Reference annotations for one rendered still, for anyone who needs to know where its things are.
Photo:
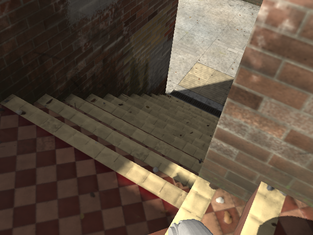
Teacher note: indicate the right robot thigh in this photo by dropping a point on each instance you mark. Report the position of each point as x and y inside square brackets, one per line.
[188, 227]

